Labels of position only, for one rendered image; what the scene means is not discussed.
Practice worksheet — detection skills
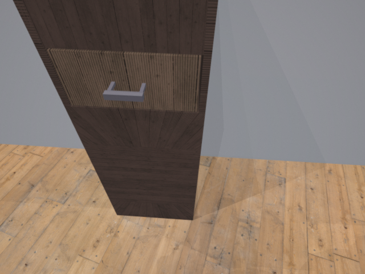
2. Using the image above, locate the cabinet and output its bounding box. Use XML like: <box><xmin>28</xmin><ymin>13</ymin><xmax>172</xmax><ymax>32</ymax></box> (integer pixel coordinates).
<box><xmin>13</xmin><ymin>0</ymin><xmax>218</xmax><ymax>220</ymax></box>

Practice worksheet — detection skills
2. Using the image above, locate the handle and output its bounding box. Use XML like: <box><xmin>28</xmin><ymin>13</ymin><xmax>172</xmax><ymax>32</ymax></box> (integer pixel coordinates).
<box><xmin>103</xmin><ymin>82</ymin><xmax>146</xmax><ymax>102</ymax></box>

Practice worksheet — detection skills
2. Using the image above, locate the drawer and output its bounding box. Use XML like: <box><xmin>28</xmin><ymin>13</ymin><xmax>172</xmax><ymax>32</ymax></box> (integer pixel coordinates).
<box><xmin>47</xmin><ymin>48</ymin><xmax>201</xmax><ymax>112</ymax></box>

